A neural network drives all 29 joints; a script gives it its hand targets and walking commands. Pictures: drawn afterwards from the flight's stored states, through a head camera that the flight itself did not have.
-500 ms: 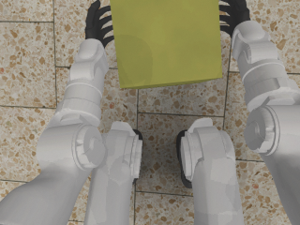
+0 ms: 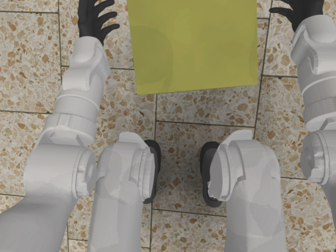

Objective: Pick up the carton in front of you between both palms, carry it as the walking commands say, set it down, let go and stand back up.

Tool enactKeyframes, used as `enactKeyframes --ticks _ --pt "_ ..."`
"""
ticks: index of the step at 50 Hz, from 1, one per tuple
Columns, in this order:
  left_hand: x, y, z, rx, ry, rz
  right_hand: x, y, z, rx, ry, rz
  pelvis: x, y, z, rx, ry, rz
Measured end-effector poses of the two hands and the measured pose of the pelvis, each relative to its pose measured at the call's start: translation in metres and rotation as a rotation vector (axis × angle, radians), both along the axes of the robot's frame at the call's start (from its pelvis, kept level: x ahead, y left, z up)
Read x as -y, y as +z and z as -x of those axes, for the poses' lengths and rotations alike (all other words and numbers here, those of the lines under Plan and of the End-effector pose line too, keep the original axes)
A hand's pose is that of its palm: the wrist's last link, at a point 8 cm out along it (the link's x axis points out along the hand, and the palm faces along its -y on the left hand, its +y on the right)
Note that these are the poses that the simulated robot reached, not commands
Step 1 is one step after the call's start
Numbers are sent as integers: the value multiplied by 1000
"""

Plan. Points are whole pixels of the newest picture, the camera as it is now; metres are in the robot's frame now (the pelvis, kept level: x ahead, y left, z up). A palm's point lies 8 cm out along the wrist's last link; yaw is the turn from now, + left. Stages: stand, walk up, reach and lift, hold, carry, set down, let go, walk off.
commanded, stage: set down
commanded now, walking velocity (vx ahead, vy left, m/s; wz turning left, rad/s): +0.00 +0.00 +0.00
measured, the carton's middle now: (190, 46) +0.51 -0.04 -0.24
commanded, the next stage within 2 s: let go in 0.94 s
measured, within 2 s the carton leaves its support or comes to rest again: neither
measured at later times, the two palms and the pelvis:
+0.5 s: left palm (31, 2) +0.51 +0.14 +0.01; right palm out of the picture +0.52 -0.25 +0.01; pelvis +0.01 +0.00 +0.13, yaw -1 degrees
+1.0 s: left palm out of the picture +0.50 +0.14 +0.16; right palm out of the picture +0.52 -0.26 +0.16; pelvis +0.04 +0.00 +0.26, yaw -3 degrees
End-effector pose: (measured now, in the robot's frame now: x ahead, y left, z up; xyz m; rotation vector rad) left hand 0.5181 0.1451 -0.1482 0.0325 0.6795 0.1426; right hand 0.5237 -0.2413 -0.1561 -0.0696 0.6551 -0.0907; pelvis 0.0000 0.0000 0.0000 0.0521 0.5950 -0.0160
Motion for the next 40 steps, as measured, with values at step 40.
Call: enactKeyframes --ticks 40 --pt "3 259 10 41 29 -15 18 268 -1 0 9 5 -1 211 -27 -172 -29 4"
